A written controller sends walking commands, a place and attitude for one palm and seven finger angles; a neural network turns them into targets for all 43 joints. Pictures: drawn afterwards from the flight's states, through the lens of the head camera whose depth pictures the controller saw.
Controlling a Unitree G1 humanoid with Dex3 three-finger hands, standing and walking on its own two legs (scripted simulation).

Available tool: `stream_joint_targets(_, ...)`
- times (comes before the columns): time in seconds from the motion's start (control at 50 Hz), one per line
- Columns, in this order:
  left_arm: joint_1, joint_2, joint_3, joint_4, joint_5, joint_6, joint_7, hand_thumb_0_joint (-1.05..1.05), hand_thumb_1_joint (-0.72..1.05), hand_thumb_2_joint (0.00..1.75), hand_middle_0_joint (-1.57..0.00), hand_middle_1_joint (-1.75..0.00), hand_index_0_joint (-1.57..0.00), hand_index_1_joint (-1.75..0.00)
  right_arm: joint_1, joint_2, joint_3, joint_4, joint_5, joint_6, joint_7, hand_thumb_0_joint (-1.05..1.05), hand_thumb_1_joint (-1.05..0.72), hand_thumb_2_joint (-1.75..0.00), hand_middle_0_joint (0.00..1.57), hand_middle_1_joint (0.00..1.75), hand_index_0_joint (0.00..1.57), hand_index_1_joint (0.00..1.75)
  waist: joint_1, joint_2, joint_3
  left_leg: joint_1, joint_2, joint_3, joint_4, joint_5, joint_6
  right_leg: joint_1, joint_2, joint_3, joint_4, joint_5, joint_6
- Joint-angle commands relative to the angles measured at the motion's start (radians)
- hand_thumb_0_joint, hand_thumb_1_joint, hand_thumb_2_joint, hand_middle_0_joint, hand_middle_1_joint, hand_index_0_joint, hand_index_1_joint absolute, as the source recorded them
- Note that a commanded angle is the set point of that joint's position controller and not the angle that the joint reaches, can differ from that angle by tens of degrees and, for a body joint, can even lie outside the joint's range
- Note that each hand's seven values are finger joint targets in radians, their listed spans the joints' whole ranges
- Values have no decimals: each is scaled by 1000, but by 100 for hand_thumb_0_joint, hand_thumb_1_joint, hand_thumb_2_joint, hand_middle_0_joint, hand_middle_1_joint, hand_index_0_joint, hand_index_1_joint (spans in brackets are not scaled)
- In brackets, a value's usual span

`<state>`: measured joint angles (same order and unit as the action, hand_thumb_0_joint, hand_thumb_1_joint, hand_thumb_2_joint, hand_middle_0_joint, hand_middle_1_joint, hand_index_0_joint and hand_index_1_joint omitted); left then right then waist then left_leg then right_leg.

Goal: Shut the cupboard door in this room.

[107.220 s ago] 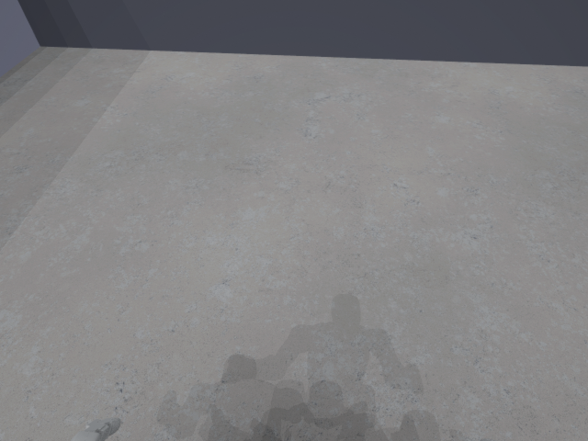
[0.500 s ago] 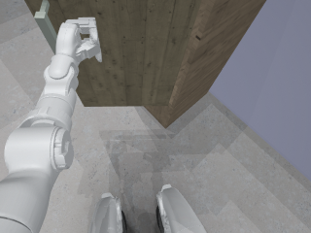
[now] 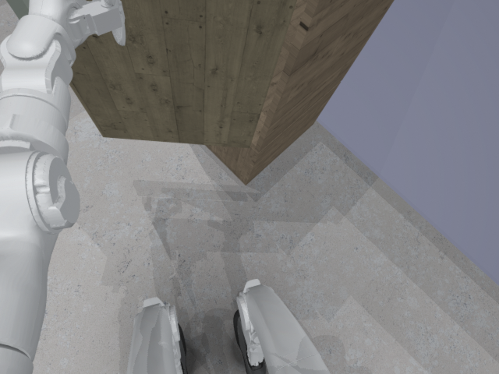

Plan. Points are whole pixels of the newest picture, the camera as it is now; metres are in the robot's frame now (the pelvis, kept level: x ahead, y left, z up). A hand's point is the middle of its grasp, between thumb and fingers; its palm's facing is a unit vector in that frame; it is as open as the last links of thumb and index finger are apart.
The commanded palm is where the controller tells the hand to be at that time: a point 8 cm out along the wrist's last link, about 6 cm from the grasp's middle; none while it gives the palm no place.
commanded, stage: pull the fist back off the door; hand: left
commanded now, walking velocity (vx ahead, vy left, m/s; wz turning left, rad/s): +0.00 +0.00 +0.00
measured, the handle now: out of the picture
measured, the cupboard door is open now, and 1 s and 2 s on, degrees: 44 38 38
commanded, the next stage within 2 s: draw the hand back to the body in 0.98 s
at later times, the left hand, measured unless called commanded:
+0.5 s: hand (130, 8) +0.61 +0.06 +0.10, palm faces +0.04 -1.00 +0.00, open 3.1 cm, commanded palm +0.57 +0.10 +0.10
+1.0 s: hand (136, 60) +0.52 +0.06 +0.10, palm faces +0.06 -1.00 -0.05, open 3.1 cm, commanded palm +0.50 +0.11 +0.10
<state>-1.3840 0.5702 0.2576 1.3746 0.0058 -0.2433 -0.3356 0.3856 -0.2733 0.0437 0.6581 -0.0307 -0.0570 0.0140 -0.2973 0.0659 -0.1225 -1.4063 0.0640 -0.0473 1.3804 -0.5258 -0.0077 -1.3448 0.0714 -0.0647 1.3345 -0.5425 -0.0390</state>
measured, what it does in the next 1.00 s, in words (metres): stands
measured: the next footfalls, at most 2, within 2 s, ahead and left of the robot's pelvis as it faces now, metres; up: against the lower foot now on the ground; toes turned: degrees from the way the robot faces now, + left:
none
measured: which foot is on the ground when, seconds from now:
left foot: down 0.00-1.00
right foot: down 0.00-1.00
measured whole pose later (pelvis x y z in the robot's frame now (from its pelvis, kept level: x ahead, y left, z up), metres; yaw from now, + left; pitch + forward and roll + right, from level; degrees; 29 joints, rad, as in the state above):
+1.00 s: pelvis +0.03 +0.00 +0.04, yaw +3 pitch +25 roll -1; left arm -0.90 0.12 0.15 1.10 0.05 -0.51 0.24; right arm 0.32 -0.25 -0.05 0.65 -0.08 0.04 0.10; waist -0.17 0.04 -0.16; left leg -1.13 0.03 -0.02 1.20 -0.51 -0.01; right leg -1.08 0.04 -0.03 1.20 -0.55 -0.03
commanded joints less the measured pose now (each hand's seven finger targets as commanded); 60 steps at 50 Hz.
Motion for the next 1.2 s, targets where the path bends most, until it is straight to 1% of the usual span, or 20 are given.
stream_joint_targets(0.0, -603, 174, 17, -225, -8, -54, 2, 0, 90, 90, -130, -150, -130, -150, 254, -178, -65, 5, -1, -17, -15, 0, -90, -90, 20, 30, 20, 30, -81, 173, -627, 434, -31, -14, -47, 338, 73, 249, -2, 77, -198, 326, 9)
stream_joint_targets(0.08, -659, 137, -15, -228, 9, -41, 3, 0, 90, 90, -130, -150, -130, -150, 264, -185, -65, 23, -8, -24, -14, 0, -90, -90, 20, 30, 20, 30, -102, 228, -628, 519, -21, -39, -40, 366, 69, 128, 3, 40, -176, 290, 6)
stream_joint_targets(0.1, -622, 147, 172, -253, -70, -22, 185, 0, 90, 90, -130, -150, -130, -150, 307, -166, -52, -21, -30, -21, -4, 0, -90, -90, 20, 30, 20, 30, -44, 237, -652, 507, -8, -62, -69, 352, 58, 144, -5, 32, -180, 274, 8)
stream_joint_targets(0.14, -533, 57, 129, -224, -36, -4, 327, 0, 90, 90, -130, -150, -130, -150, 286, -158, -57, -26, -41, -14, 26, 0, -90, -90, 20, 30, 20, 30, -39, 219, -663, 514, -6, -66, -83, 358, 46, 135, -10, 26, -169, 261, 16)
stream_joint_targets(0.16, -523, 45, 159, -240, -35, -12, 383, 0, 90, 90, -130, -150, -130, -150, 306, -159, -62, -24, -54, -11, 38, 0, -90, -90, 20, 30, 20, 30, -35, 182, -689, 533, -6, -76, -90, 380, 44, 144, -8, 14, -160, 271, 21)
stream_joint_targets(0.2, -514, 12, 152, -310, 27, -43, 519, 0, 90, 90, -130, -150, -130, -150, 314, -152, -73, -32, -75, -1, 64, 0, -90, -90, 20, 30, 20, 30, -17, 214, -713, 570, -7, -69, -99, 408, 33, 147, -10, 11, -164, 292, 27)
stream_joint_targets(0.26, -554, -42, 52, -369, 172, -115, 629, 0, 90, 90, -130, -150, -130, -150, 323, -150, -90, -8, -98, 6, 104, 0, -90, -90, 20, 30, 20, 30, -49, 241, -714, 623, -3, -72, -94, 437, 28, 101, -12, 7, -160, 302, 28)
stream_joint_targets(0.3, -569, -78, -13, -408, 200, -146, 621, 0, 90, 90, -130, -150, -130, -150, 331, -155, -108, -4, -94, 23, 115, 0, -90, -90, 20, 30, 20, 30, -63, 241, -729, 675, -6, -72, -122, 422, 24, 134, -12, 9, -188, 303, 24)
stream_joint_targets(0.36, -568, -77, -6, -402, 131, -149, 557, 0, 90, 90, -130, -150, -130, -150, 324, -163, -111, -3, -78, 36, 105, 0, -90, -90, 20, 30, 20, 30, -58, 213, -743, 684, -20, -67, -160, 397, 27, 228, -8, 15, -222, 323, 19)
stream_joint_targets(0.46, -335, -36, 112, -278, 52, -121, 528, 0, 90, 90, -130, -150, -130, -150, 315, -152, -91, -20, -65, 53, 91, 0, -90, -90, 20, 30, 20, 30, 13, 116, -657, 604, -35, -31, -206, 396, 33, 350, -9, 20, -255, 371, 23)
stream_joint_targets(0.52, -176, -84, 105, -263, 64, -164, 552, 0, 90, 90, -130, -150, -130, -150, 298, -136, -90, -39, -69, 59, 100, 0, -90, -90, 20, 30, 20, 30, 39, 47, -572, 545, -39, -6, -219, 404, 34, 393, -12, 26, -265, 410, 26)
stream_joint_targets(0.62, -57, -235, -1, -303, 71, -241, 552, 0, 90, 90, -130, -150, -130, -150, 273, -131, -115, -43, -65, 67, 115, 0, -90, -90, 20, 30, 20, 30, 36, -13, -485, 552, -46, 17, -236, 401, 33, 408, -14, 34, -286, 449, 26)
stream_joint_targets(0.72, -85, -329, -79, -453, 28, -290, 533, 0, 90, 90, -130, -150, -130, -150, 229, -128, -136, -48, -52, 78, 108, 0, -90, -90, 20, 30, 20, 30, 49, 43, -548, 665, -52, 18, -247, 410, 26, 418, -21, 36, -294, 452, 23)
stream_joint_targets(0.86, -67, -331, -106, -597, 36, -355, 570, 0, 90, 90, -130, -150, -130, -150, 184, -119, -144, -32, -48, 81, 88, 0, -90, -90, 20, 30, 20, 30, 73, 75, -631, 758, -54, 19, -243, 478, 24, 457, -32, 42, -279, 522, 26)
stream_joint_targets(0.94, 0, -331, -107, -471, 58, -326, 588, 0, 90, 90, -130, -150, -130, -150, 153, -113, -137, -27, -43, 95, 81, 0, -90, -90, 20, 30, 20, 30, 67, -16, -521, 647, -63, 32, -259, 379, 31, 487, -35, 52, -306, 481, 35)
stream_joint_targets(0.96, -26, -321, -102, -456, 61, -319, 592, 0, 90, 90, -130, -150, -130, -150, 153, -116, -136, -24, -43, 97, 75, 0, -90, -90, 20, 30, 20, 30, 55, -27, -508, 640, -63, 33, -260, 365, 34, 483, -38, 56, -310, 478, 37)
stream_joint_targets(1.06, 0, -300, -55, -375, 21, -295, 583, 0, 90, 90, -130, -150, -130, -150, 119, -114, -122, -45, -38, 96, 62, 0, -90, -90, 20, 30, 20, 30, 72, -96, -481, 531, -77, 49, -270, 289, 41, 555, -41, 81, -331, 457, 42)
stream_joint_targets(1.08, 8, -297, -48, -364, 15, -299, 576, 0, 90, 90, -130, -150, -130, -150, 112, -111, -118, -47, -36, 93, 62, 0, -90, -90, 20, 30, 20, 30, 77, -99, -486, 519, -78, 48, -269, 284, 40, 560, -43, 82, -329, 452, 42)
stream_joint_targets(1.16, 197, -167, 54, -557, -5, -340, 531, 0, 90, 90, -130, -150, -130, -150, 97, -110, -120, -108, -27, 93, 55, 0, -90, -90, 20, 30, 20, 30, 193, -56, -663, 603, -83, 73, -310, 379, 35, 755, -48, 105, -324, 599, 36)
stream_joint_targets(1.18, 259, -177, 37, -601, -5, -339, 515, 0, 90, 90, -130, -150, -130, -150, 88, -101, -117, -124, -18, 95, 55, 0, -90, -90, 20, 30, 20, 30, 212, -44, -667, 621, -83, 79, -329, 388, 33, 784, -49, 106, -337, 619, 36)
